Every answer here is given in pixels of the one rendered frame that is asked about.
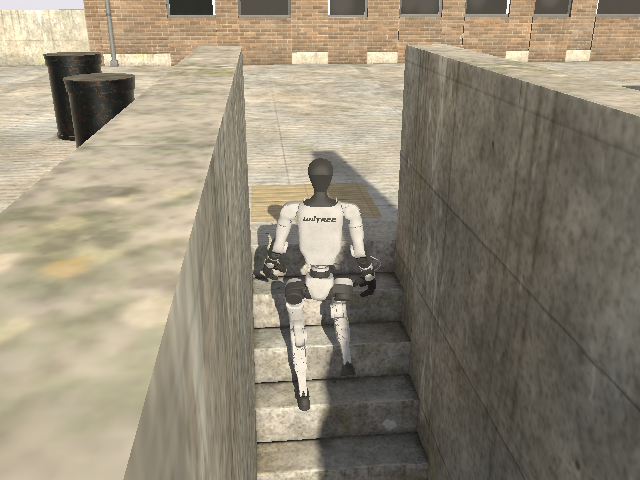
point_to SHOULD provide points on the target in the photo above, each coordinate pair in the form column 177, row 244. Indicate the stairs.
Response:
column 358, row 427

